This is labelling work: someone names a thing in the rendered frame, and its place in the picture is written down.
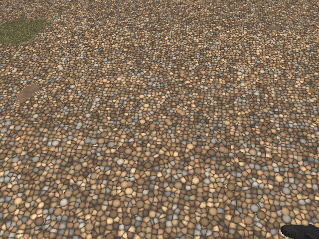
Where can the robot right hand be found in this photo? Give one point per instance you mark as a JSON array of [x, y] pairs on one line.
[[300, 231]]

